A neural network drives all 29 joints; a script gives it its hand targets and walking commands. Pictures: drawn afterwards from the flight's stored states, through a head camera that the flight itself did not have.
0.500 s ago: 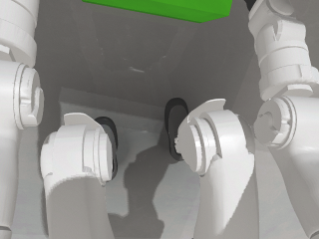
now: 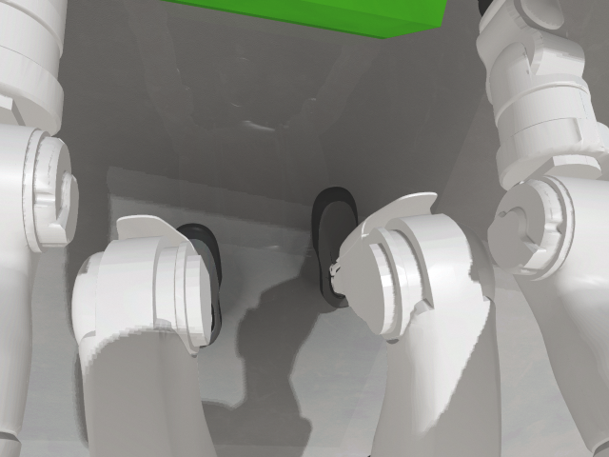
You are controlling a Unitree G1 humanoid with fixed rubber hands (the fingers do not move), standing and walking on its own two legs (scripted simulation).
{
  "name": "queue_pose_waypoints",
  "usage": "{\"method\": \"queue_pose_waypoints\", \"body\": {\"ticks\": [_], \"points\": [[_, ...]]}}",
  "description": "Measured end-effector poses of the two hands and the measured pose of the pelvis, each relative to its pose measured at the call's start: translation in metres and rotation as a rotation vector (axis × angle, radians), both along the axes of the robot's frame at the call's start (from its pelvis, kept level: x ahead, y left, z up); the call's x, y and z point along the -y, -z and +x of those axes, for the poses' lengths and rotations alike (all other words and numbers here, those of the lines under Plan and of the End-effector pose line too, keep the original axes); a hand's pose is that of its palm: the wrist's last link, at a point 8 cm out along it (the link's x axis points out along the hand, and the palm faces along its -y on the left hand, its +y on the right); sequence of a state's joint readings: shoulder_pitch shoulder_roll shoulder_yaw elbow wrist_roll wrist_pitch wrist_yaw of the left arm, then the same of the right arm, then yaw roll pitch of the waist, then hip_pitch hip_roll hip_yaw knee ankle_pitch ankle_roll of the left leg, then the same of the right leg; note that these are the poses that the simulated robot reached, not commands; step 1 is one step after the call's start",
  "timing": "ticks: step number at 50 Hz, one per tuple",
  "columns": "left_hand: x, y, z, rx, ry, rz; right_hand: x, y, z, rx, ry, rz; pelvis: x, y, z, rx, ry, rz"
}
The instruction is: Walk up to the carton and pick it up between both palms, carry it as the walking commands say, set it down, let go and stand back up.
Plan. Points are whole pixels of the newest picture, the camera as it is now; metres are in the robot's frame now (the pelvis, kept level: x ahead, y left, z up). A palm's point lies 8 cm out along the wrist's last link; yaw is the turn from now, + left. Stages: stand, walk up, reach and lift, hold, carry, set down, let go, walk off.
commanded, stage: set down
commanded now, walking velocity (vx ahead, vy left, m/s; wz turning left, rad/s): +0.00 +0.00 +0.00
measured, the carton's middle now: out of the picture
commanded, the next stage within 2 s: let go in 1.76 s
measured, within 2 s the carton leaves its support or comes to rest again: neither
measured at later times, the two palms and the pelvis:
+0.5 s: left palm out of the picture +0.58 +0.17 -0.19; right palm out of the picture +0.50 -0.27 -0.17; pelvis -0.01 -0.01 +0.00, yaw +1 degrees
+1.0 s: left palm out of the picture +0.60 +0.17 -0.06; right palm out of the picture +0.50 -0.28 -0.05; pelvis -0.01 -0.01 +0.09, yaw +1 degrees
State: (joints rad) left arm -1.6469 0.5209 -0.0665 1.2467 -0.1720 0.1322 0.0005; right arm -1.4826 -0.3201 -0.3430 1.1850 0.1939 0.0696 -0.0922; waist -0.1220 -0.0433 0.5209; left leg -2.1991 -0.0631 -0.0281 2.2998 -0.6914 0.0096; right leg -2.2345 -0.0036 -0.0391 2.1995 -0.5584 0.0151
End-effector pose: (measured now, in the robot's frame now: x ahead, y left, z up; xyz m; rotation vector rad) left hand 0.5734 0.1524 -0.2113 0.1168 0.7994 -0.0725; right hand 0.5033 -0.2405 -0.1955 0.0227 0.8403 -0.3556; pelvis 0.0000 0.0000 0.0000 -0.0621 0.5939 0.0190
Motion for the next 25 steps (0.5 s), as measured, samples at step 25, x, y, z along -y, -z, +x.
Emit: {"method": "queue_pose_waypoints", "body": {"ticks": [25], "points": [[-0.020, -0.025, 0.010, 0.090, -0.013, 0.025, 0.031, -0.021, -0.005, 0.062, 0.024, -0.030, 0.007, 0.002, -0.008, 0.012, -0.003, 0.022]]}}
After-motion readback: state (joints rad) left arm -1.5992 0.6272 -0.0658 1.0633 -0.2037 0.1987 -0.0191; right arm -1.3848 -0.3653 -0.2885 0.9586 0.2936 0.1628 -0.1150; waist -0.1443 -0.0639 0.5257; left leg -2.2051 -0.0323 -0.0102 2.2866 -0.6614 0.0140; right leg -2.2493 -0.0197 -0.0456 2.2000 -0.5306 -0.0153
